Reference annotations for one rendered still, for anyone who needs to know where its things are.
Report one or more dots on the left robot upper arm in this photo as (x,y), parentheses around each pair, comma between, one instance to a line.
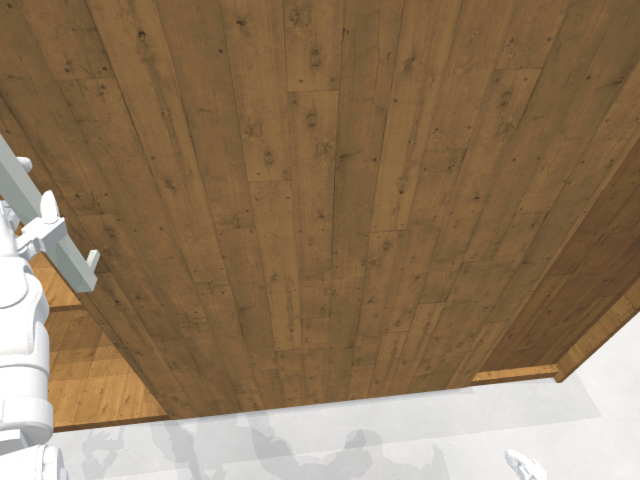
(38,462)

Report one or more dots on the wardrobe door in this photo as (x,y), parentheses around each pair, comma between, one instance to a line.
(597,266)
(300,202)

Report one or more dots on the robot left hand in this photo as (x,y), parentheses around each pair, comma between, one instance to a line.
(41,233)

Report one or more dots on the left robot forearm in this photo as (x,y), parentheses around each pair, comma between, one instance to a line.
(26,417)

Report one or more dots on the robot right hand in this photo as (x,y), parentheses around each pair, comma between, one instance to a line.
(524,467)

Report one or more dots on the handle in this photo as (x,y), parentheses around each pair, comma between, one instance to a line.
(21,194)

